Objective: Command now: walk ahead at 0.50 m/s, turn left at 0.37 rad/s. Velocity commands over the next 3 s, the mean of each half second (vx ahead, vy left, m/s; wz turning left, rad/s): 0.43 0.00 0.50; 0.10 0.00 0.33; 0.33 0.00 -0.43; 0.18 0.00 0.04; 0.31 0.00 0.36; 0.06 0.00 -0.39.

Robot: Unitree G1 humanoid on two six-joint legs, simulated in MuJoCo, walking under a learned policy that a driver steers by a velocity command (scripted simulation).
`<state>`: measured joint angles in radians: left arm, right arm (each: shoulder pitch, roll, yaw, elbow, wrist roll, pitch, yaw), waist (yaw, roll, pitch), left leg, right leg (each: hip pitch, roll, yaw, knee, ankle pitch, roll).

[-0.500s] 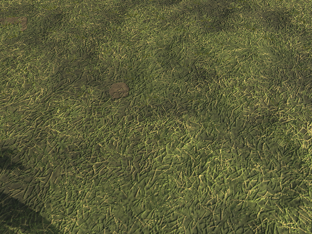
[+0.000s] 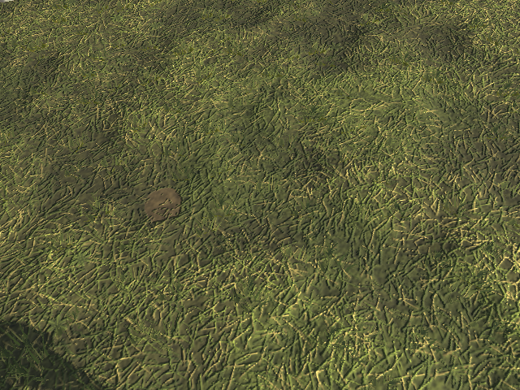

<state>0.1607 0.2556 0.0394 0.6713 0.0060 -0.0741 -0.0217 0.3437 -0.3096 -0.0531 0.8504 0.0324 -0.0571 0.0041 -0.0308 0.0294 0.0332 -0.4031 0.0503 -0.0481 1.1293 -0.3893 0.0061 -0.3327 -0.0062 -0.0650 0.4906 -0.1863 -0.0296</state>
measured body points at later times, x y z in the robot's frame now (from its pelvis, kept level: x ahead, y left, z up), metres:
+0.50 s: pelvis +0.24 +0.07 -0.01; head +0.29 +0.10 +0.43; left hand +0.26 +0.38 -0.13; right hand +0.49 -0.14 -0.10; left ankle +0.31 +0.16 -0.74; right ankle +0.16 -0.11 -0.63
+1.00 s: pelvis +0.38 +0.07 +0.00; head +0.39 +0.07 +0.45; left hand +0.39 +0.37 -0.10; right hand +0.63 -0.08 -0.11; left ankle +0.31 +0.16 -0.74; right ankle +0.46 -0.02 -0.74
